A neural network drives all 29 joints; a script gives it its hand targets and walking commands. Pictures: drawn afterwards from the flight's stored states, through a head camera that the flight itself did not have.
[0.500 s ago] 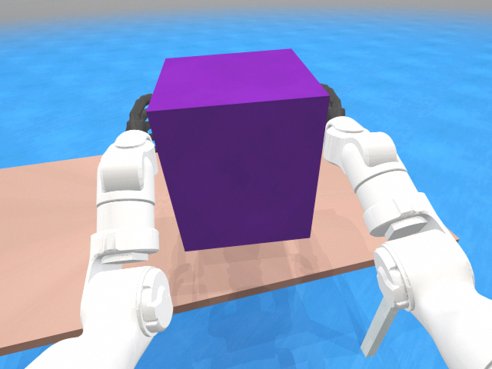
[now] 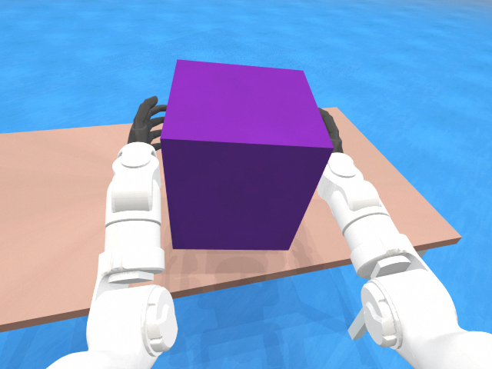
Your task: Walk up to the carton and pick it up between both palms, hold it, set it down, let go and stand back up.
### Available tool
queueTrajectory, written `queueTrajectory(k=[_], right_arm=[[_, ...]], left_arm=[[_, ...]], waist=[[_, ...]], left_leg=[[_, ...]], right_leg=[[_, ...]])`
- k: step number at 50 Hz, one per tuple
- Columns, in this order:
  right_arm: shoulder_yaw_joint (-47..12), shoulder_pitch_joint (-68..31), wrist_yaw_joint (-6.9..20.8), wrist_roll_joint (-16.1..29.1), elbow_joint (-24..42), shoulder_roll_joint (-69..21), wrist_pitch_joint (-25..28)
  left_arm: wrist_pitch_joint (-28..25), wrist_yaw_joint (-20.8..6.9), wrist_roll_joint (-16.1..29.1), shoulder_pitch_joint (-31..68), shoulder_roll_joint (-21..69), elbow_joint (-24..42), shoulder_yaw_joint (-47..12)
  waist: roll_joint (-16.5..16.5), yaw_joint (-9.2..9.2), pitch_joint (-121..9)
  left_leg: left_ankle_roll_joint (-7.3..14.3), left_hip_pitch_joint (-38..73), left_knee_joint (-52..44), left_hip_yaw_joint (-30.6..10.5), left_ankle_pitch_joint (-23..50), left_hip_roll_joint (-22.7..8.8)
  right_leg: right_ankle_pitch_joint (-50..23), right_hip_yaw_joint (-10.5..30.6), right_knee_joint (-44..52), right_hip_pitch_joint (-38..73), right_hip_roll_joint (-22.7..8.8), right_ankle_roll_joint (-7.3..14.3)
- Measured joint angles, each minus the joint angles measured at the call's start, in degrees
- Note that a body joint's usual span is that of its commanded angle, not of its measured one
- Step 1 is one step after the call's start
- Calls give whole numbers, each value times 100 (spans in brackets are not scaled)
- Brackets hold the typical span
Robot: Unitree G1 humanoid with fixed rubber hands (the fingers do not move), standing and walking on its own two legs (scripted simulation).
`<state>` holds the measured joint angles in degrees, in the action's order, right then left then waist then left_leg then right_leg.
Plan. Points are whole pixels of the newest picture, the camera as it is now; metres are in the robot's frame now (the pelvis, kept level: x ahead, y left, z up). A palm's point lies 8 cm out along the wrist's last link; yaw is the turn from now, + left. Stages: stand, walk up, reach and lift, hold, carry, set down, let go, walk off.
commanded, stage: set down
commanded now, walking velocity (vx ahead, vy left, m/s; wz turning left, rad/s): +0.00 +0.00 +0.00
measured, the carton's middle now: (236, 161) +0.40 +0.01 +0.16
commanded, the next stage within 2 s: none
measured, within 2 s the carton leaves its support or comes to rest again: neither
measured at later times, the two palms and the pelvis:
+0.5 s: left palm (143, 156) +0.39 +0.16 +0.18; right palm (323, 159) +0.38 -0.14 +0.17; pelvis +0.00 +0.00 +0.00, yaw -1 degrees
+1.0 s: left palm (150, 171) +0.39 +0.15 +0.15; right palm (320, 170) +0.39 -0.15 +0.14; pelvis +0.00 +0.00 +0.00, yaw -2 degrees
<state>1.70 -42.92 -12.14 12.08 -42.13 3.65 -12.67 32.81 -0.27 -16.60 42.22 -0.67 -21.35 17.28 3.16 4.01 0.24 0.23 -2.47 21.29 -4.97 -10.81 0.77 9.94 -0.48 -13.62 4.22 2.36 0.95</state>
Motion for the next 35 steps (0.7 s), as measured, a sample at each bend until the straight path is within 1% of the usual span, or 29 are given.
queueTrajectory(k=[2, 5, 14, 19, 26, 35], right_arm=[[-10, 83, 9, 10, 93, 34, 17], [51, 57, 50, -49, 46, 54, 26], [248, -209, 142, -300, -330, 47, 45], [539, -339, 236, -538, -626, -76, 142], [788, -278, 332, -798, -828, -201, 357], [781, -59, 347, -845, -807, -183, 588]], left_arm=[[-43, 74, 81, -60, 23, 27, -67], [-78, 147, 111, -4, 54, -76, -65], [-198, 153, 29, 296, 82, -541, 147], [-332, 132, -44, 312, 81, -765, 255], [-620, 128, -54, 200, 86, -1015, 278], [-949, 271, 135, 45, 104, -1203, 115]], waist=[[-29, -9, 0], [-65, -46, -15], [-76, -213, -126], [-45, -237, -140], [-22, -285, -86], [-71, -341, -96]], left_leg=[[13, -60, 34, 16, -9, 1], [27, -118, 8, 73, 20, 7], [27, -163, -172, 205, 137, -4], [16, -141, -228, 191, 169, 1], [4, -130, -255, 180, 178, -4], [-12, -275, -189, 196, 142, -39]], right_leg=[[10, 8, -45, -70, -3, -9], [16, 50, -117, -189, -19, -21], [-31, 147, -145, -367, -36, -28], [-39, 110, -117, -349, -47, -17], [-40, 65, -86, -328, -50, -6], [-50, 42, -78, -443, -25, 8]])
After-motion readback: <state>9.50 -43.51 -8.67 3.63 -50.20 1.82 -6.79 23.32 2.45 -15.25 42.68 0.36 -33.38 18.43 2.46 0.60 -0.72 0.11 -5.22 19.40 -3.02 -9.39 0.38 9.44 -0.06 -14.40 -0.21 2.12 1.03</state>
